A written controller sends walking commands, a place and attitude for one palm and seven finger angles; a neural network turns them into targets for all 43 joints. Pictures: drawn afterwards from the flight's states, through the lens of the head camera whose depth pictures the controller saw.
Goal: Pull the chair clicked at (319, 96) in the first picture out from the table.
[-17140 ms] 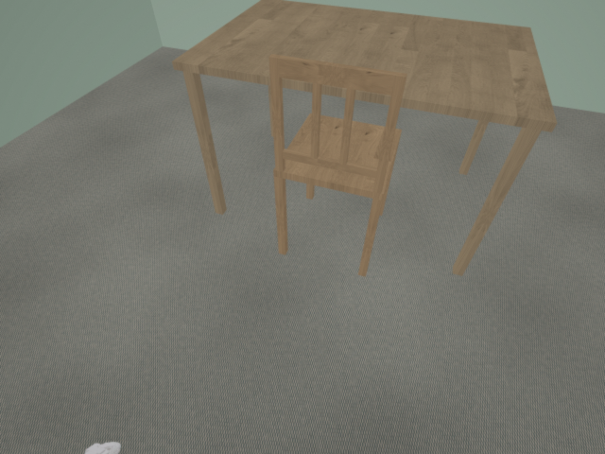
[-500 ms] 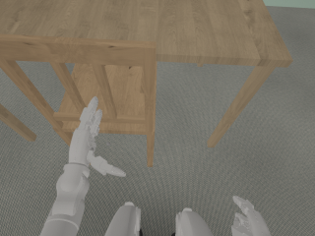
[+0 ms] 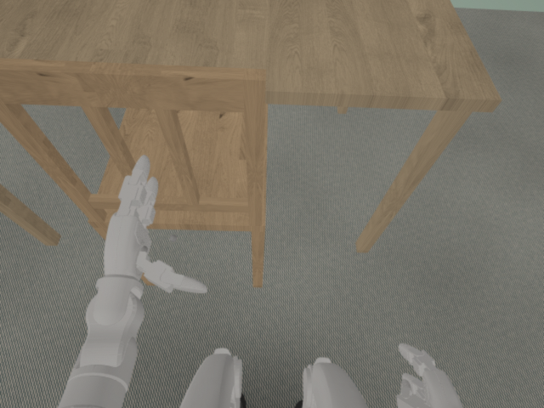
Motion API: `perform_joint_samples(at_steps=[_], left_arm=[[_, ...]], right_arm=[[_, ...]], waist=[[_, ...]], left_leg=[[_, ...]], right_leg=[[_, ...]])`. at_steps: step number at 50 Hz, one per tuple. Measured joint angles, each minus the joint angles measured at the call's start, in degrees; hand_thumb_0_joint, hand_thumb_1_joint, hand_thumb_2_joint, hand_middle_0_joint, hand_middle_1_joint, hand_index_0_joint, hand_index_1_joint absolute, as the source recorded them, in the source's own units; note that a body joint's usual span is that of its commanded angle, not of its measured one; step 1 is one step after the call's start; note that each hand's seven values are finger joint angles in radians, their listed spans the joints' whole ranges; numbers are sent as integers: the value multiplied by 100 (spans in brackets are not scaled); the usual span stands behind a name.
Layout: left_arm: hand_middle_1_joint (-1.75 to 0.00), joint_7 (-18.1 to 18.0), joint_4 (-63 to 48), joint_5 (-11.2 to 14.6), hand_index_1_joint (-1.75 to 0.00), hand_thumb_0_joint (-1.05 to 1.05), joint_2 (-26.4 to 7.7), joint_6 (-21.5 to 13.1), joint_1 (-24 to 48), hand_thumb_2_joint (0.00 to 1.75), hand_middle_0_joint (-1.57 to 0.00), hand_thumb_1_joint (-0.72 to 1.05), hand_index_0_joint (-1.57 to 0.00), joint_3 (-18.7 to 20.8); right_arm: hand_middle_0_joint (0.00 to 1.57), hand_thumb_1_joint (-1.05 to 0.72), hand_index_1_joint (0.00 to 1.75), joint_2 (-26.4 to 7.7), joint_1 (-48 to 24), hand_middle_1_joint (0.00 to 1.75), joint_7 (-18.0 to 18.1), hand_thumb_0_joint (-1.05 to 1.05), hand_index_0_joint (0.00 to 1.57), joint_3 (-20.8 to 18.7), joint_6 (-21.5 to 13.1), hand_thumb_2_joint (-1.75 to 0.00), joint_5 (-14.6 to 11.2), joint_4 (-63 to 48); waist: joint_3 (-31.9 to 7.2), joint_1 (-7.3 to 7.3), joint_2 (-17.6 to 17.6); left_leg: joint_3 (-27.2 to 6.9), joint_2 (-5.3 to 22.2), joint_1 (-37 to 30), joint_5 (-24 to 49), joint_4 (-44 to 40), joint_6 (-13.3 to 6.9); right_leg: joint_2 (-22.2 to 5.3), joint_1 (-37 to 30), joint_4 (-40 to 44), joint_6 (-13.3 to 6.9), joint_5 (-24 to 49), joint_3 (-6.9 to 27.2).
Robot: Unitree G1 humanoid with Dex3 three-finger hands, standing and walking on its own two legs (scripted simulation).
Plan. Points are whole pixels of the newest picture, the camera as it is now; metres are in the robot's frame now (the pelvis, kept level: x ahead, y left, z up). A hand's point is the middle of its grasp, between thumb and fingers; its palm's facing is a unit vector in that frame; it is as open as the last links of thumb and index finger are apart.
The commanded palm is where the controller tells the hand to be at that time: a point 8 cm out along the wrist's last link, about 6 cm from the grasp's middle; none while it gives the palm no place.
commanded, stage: aim the fingers beside a spindle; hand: left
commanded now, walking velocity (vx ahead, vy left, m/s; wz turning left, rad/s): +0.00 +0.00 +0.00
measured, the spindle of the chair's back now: (123, 159) +0.49 +0.27 +0.01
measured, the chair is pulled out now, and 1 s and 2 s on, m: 0.00 0.00 0.00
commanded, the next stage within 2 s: push the fingers through the gap in 1.86 s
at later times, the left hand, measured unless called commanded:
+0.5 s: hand (174, 243) +0.34 +0.15 +0.02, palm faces -0.01 -1.00 -0.02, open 16.9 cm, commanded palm +0.32 +0.19 +0.02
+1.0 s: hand (189, 244) +0.33 +0.13 +0.03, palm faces -0.06 -1.00 -0.01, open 16.9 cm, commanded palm +0.33 +0.20 +0.03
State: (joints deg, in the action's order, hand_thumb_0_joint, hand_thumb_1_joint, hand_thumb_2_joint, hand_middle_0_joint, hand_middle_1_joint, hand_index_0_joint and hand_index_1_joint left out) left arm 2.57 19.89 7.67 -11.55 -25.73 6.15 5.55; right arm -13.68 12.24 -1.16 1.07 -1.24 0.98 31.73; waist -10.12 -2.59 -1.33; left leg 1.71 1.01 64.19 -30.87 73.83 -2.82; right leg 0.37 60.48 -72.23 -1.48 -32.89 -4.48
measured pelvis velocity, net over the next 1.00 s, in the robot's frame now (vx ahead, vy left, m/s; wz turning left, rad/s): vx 0.00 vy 0.00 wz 0.01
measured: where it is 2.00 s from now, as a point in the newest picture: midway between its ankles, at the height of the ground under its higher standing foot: outside the picture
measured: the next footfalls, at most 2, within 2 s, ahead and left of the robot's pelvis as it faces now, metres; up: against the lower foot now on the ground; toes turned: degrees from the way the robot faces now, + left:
none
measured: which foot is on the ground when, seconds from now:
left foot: down 0.00-1.00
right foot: down 0.00-1.00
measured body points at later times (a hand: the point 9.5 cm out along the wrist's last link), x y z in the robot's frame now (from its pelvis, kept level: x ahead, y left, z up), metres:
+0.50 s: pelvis +0.00 +0.00 +0.00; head +0.10 +0.01 +0.44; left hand +0.34 +0.21 +0.02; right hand +0.16 -0.24 -0.10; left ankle +0.04 +0.09 -0.62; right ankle +0.02 -0.11 -0.62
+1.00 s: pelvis +0.00 +0.00 +0.00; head +0.11 +0.02 +0.44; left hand +0.33 +0.18 +0.04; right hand +0.16 -0.24 -0.10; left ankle +0.04 +0.09 -0.62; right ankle +0.02 -0.11 -0.62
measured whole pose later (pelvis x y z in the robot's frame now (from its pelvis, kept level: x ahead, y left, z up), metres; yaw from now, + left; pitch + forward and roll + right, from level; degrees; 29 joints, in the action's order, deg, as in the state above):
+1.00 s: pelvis +0.00 +0.00 +0.00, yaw +0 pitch +21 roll -3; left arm 3.4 17.0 7.7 -9.8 -25.3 4.1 0.9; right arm -14.2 12.0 -0.6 0.9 -2.0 0.9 32.2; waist -9.8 -2.4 -1.7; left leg 1.2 0.6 63.9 -31.0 73.3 -3.0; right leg 0.2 59.7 -71.2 -1.2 -32.9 -4.8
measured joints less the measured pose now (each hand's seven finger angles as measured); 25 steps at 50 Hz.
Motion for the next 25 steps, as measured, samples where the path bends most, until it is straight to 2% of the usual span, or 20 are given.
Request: perform_joint_samples(at_steps=[3,7,12,18,21,25], left_arm=[[-8,100,87,92,-8,-2,-74,31,29,30,-6,-50,-6,-5],[-8,318,302,187,-8,-1,26,174,51,30,-6,-50,-6,-228],[-8,238,27,68,-8,-2,218,186,-171,30,-6,-50,-6,-427],[-8,-85,-153,-79,-8,-2,50,-88,-109,30,-7,-50,-6,-115],[-8,13,159,14,-8,-1,-73,-9,101,30,-6,-50,-6,26],[-8,302,420,187,-8,-1,-42,248,188,30,-6,-50,-6,-143]], right_arm=[[21,-91,30,-44,45,30,-12,1,20,5,7,-90,-35,33],[21,-91,30,-88,64,30,9,1,20,14,-16,-90,-85,43],[21,-91,30,-56,-4,30,35,1,20,-24,-80,-90,-40,-16],[21,-91,30,-10,-81,30,-3,1,20,-23,-40,-90,16,-3],[21,-91,30,-26,-81,30,-25,1,20,14,2,-90,-23,12],[21,-91,30,-59,-48,30,-3,1,20,35,-11,-90,-82,-11]], waist=[[-30,48,-44],[-33,72,-64],[10,2,-5],[-8,5,15],[-38,45,-13],[-11,74,-53]], left_leg=[[-30,-15,-33,10,-35,-2],[-64,-42,-28,29,-65,-11],[-36,-31,3,10,-39,-13],[-6,-18,-35,-20,-16,-7],[-37,-26,-4,-16,-1,-4],[-88,-43,48,2,2,-7]], right_leg=[[-10,-56,53,4,6,-28],[-31,-77,102,13,17,-63],[-23,-30,68,17,7,-34],[-12,-43,20,12,-23,-1],[-17,-31,18,5,-26,-32],[-29,-15,47,7,-13,-84]])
